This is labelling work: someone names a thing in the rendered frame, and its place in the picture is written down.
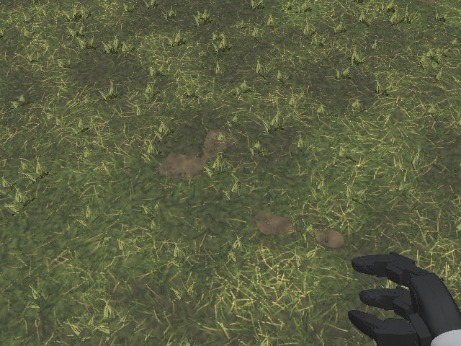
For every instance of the right robot forearm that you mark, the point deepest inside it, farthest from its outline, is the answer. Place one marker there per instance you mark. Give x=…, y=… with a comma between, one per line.
x=450, y=338

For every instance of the right robot hand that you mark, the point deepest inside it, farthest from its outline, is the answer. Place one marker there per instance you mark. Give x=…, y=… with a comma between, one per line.
x=427, y=305

